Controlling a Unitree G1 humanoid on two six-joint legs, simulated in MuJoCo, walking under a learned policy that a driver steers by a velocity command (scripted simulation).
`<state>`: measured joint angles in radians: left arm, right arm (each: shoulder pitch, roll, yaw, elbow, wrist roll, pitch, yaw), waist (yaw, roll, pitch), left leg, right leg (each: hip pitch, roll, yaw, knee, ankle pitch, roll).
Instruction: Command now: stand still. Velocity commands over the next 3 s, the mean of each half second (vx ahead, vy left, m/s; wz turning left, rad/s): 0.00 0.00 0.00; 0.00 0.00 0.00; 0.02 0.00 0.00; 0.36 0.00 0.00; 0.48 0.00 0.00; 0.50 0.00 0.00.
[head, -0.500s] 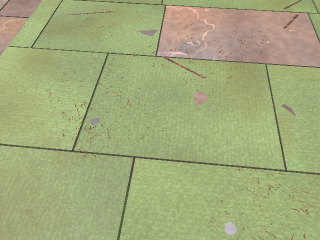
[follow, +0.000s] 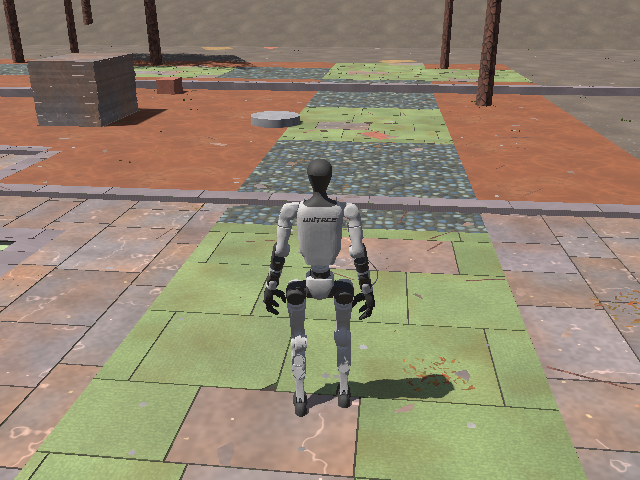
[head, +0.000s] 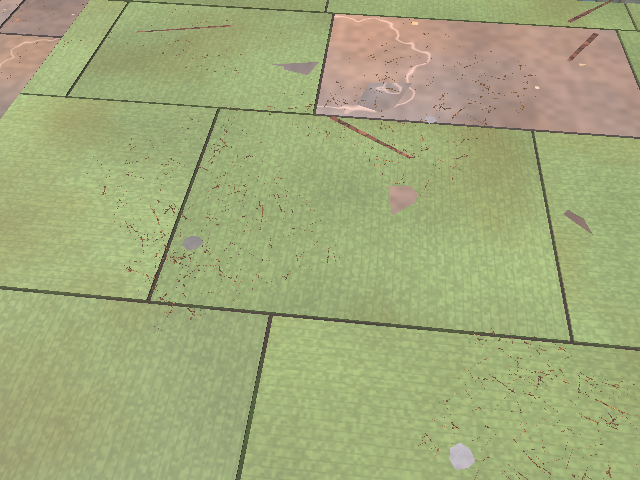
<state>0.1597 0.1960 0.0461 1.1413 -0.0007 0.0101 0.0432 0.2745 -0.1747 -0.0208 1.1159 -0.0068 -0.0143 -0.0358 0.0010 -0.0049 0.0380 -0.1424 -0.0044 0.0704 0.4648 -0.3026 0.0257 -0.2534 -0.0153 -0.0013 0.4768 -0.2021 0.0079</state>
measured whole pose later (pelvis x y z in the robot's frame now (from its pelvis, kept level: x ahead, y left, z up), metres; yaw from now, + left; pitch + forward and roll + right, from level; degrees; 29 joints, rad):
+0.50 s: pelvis +0.00 +0.00 +0.00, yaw +0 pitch -1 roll +0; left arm 0.19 0.19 0.04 1.14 0.00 0.01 0.05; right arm 0.31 -0.16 -0.02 1.10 0.00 -0.02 -0.03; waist 0.00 -0.01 0.03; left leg -0.14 -0.01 0.07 0.46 -0.30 0.03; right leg -0.26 -0.02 0.00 0.47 -0.20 0.01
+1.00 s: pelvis +0.01 +0.01 +0.00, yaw +0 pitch -1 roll +0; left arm 0.21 0.19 0.03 1.14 -0.01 0.01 0.05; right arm 0.33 -0.16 -0.02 1.09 0.00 -0.02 -0.03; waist 0.00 -0.01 0.03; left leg -0.14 -0.01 0.07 0.45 -0.31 0.04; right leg -0.25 -0.02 0.01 0.47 -0.21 0.02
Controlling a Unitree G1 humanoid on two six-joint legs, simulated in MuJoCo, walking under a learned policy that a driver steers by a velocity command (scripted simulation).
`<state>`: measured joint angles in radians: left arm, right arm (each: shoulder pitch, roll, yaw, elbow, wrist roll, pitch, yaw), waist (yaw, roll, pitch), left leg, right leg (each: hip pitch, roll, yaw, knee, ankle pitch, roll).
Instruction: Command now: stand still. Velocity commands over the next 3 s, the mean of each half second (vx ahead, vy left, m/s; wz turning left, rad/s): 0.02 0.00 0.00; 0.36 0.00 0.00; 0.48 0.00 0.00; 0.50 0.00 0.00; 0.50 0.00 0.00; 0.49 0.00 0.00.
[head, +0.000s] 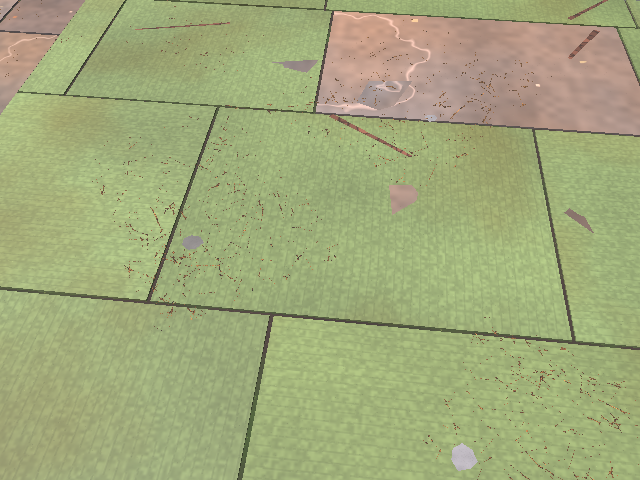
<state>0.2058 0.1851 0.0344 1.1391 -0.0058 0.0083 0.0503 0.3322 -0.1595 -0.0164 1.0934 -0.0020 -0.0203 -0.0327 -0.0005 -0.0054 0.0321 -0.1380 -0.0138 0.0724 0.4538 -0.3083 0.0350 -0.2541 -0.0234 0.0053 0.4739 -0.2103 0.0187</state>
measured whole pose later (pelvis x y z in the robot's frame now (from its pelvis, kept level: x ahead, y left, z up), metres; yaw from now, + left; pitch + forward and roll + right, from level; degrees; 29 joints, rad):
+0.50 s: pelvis +0.01 +0.00 +0.00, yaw +0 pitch -1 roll +0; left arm 0.25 0.18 0.04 1.14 -0.01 0.00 0.05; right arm 0.37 -0.16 -0.03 1.08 0.01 -0.02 -0.04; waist -0.01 0.00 0.01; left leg -0.13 -0.02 0.07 0.48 -0.34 0.05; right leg -0.29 -0.02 -0.01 0.61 -0.35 -0.01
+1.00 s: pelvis +0.18 -0.08 +0.01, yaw +0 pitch +1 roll -1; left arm 0.42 0.16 0.03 1.11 0.00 -0.11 -0.01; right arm 0.17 -0.25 -0.07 0.93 0.02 -0.08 0.00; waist 0.05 0.04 -0.03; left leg -0.68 0.13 -0.01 1.03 -0.10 0.05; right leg -0.04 0.05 -0.09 0.26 -0.24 -0.06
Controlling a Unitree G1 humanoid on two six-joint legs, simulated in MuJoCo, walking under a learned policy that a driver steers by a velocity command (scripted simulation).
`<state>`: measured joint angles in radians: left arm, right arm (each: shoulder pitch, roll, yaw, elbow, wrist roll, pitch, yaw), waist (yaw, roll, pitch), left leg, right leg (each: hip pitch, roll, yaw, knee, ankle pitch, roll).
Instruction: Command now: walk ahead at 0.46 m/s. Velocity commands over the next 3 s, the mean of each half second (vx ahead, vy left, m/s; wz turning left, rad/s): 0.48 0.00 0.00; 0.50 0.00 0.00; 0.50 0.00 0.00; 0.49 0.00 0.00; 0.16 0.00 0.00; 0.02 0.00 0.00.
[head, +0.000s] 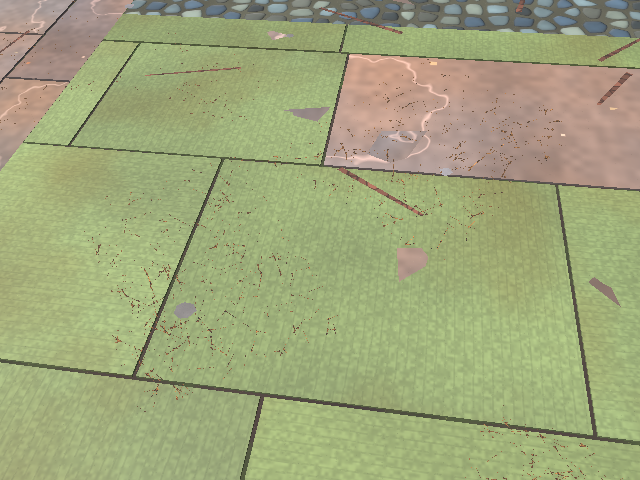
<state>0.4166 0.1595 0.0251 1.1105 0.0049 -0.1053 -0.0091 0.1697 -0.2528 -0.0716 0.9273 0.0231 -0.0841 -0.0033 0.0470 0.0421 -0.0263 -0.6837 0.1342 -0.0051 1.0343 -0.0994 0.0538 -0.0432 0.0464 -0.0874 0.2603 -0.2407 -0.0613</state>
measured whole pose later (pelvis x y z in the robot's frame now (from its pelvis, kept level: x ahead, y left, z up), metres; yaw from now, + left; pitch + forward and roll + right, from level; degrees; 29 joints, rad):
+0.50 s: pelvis +0.30 +0.06 +0.00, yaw +0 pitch +1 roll +2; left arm 0.18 0.26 0.07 0.94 -0.02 -0.09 0.02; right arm 0.28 -0.23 -0.06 1.00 0.00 -0.11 0.03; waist -0.03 -0.04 0.02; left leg -0.20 -0.07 0.09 0.32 -0.14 0.08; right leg -0.61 -0.13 0.03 1.13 -0.26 -0.05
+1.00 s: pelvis +0.59 -0.02 -0.01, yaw +0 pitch +1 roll +0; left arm 0.23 0.23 0.06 0.95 0.01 -0.10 -0.03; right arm 0.23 -0.27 -0.07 0.96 0.03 -0.09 -0.01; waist 0.01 0.04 0.02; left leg -0.52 0.09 -0.02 1.16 -0.30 0.06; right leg -0.28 0.04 -0.08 0.40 -0.15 -0.07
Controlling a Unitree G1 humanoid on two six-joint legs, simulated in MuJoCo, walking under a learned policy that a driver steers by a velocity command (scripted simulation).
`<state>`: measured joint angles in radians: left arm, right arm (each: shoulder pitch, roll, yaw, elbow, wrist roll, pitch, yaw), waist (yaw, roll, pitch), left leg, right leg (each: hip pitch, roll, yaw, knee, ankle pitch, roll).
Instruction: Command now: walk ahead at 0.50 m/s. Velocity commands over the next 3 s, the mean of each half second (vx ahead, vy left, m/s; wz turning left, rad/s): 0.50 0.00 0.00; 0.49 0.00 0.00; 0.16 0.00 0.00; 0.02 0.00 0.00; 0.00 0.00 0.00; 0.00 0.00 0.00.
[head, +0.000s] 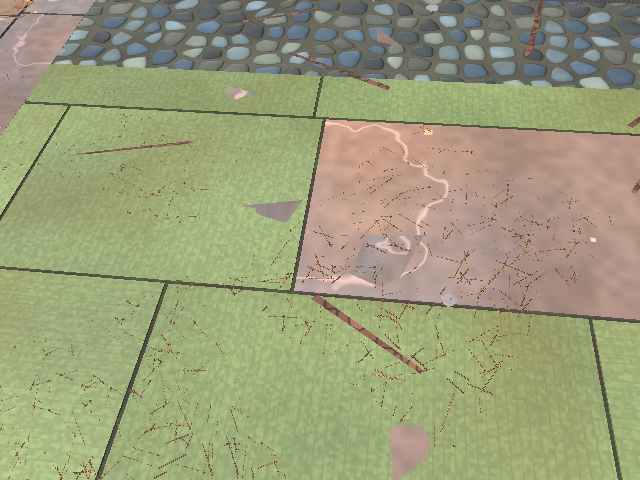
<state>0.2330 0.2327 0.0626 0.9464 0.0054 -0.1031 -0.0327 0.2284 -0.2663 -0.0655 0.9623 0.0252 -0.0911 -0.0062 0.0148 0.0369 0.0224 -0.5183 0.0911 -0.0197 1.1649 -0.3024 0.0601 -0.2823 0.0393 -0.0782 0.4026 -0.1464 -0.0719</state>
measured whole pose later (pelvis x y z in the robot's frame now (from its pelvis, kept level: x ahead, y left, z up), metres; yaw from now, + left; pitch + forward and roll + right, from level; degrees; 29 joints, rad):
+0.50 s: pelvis +0.29 +0.06 -0.01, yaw +0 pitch +2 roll +0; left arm 0.33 0.25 0.06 1.00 -0.03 -0.09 0.00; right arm 0.11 -0.24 -0.07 0.90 0.01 -0.10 0.03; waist 0.01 -0.02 0.04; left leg -0.42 -0.01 0.06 0.53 -0.15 0.06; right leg -0.31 -0.02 0.03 1.16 -0.44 -0.04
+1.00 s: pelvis +0.57 +0.01 -0.02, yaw +0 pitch +2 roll +1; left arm 0.05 0.24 0.07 0.86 0.00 -0.10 -0.03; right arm 0.35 -0.26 -0.06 1.02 0.01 -0.07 -0.01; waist -0.04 0.00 0.03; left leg -0.15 0.01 -0.02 0.85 -0.52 0.00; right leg -0.49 -0.02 -0.05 0.57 -0.13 -0.05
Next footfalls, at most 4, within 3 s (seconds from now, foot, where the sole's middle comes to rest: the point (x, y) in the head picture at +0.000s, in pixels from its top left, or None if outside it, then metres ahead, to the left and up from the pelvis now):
0.40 left None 0.41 0.16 -0.78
0.94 right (391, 376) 0.71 -0.09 -0.78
1.38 left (290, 344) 0.80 0.14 -0.78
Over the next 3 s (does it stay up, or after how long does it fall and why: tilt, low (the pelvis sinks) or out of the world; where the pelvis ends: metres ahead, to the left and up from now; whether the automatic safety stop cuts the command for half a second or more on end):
stays up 0.72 0.02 0.00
